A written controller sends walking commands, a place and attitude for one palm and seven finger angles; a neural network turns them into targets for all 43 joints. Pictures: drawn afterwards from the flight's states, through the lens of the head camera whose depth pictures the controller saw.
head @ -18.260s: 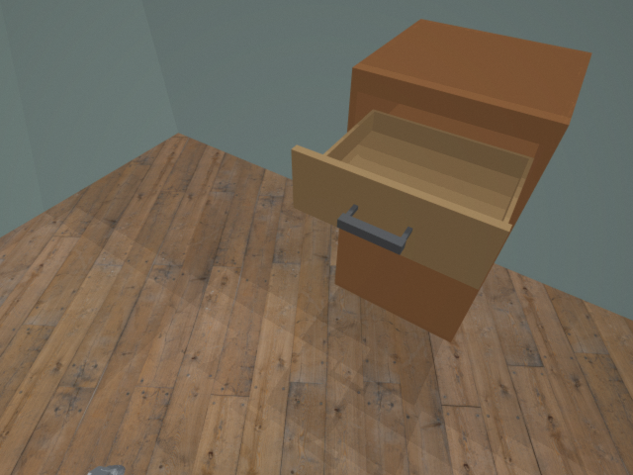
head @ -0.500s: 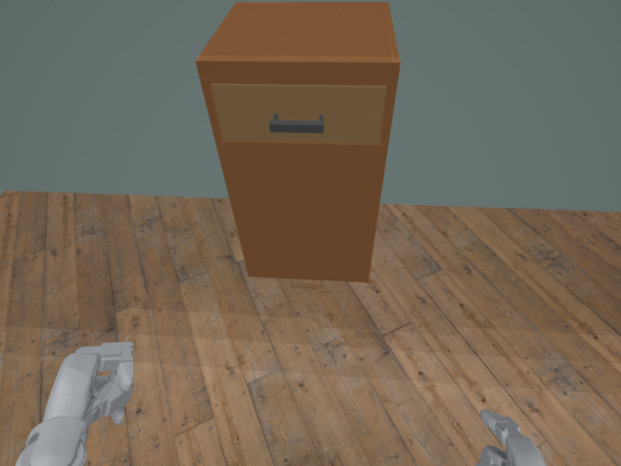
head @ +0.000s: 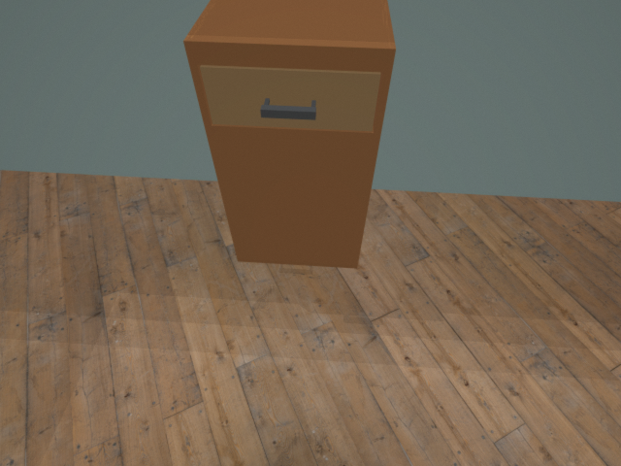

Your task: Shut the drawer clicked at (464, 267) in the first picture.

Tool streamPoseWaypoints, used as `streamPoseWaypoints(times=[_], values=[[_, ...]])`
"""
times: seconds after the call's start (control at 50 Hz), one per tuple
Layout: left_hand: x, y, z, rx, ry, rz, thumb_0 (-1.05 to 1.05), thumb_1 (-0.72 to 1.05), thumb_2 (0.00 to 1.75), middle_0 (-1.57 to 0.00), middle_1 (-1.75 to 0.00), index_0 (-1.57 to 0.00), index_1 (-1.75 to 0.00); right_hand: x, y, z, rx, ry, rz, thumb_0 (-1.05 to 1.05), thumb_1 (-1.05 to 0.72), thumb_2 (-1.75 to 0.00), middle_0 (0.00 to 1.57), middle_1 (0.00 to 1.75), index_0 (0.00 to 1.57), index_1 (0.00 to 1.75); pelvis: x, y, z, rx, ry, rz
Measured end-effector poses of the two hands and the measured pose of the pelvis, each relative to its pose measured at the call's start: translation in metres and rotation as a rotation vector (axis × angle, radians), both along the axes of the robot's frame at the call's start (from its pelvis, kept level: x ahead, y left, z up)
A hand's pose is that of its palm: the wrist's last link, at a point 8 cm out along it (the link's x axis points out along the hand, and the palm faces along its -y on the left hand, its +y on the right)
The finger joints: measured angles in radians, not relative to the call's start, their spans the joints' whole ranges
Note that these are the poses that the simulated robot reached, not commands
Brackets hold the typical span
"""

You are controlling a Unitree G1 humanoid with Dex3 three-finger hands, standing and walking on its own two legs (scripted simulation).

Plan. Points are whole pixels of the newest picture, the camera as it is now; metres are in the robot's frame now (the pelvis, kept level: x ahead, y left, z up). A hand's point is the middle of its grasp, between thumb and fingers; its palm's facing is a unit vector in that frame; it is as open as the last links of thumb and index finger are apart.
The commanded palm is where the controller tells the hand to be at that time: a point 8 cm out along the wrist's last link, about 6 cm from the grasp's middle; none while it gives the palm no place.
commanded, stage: let the arm hang, fingers relaxed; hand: left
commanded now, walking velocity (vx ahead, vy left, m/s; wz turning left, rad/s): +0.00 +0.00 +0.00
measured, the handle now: (289, 107) +0.90 +0.11 -0.04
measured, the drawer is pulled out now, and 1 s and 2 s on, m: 0.00 0.00 0.00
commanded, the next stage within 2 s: look to check the result in 0.48 s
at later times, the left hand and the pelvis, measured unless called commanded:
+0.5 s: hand out of the picture +0.01 +0.14 -0.18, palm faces +0.03 -0.99 -0.17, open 7.3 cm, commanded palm none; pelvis +0.02 -0.02 +0.00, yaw -1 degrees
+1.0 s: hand out of the picture +0.00 +0.13 -0.18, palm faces +0.05 -0.98 -0.17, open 7.4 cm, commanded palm none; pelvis +0.03 -0.03 +0.00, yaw -1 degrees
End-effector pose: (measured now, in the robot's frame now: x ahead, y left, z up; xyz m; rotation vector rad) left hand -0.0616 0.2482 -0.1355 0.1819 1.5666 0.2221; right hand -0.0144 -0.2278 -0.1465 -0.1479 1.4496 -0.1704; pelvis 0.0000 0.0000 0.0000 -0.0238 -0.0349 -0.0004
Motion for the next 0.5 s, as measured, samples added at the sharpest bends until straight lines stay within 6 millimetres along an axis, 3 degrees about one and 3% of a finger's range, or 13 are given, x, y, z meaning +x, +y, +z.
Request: streamPoseWaypoints(times=[0.14,0.32,0.5], values=[[0.024,-0.016,-0.003,-0.016,-0.062,-0.011,0.0,0.91,0.9,-0.29,-0.4,-0.29,-0.41,0.004,0.011,-0.006,0.04,-0.02,-0.02,0.0,-0.9,-0.89,0.21,0.3,0.2,0.3,0.005,-0.003,0.0,0.008,-0.003,-0.007],[0.069,-0.05,-0.011,-0.08,-0.17,-0.031,0.0,0.91,0.9,-0.21,-0.31,-0.21,-0.32,0.009,0.009,-0.005,0.036,-0.038,-0.038,0.0,-0.91,-0.89,0.2,0.3,0.2,0.3,0.012,-0.009,0.0,0.014,-0.005,-0.013],[0.07,-0.059,-0.013,-0.084,-0.153,-0.023,0.01,0.92,0.9,-0.2,-0.3,-0.2,-0.3,0.005,0.004,-0.004,0.035,-0.017,-0.053,0.0,-0.91,-0.89,0.2,0.3,0.2,0.3,0.018,-0.017,0.0,0.014,-0.005,-0.014]])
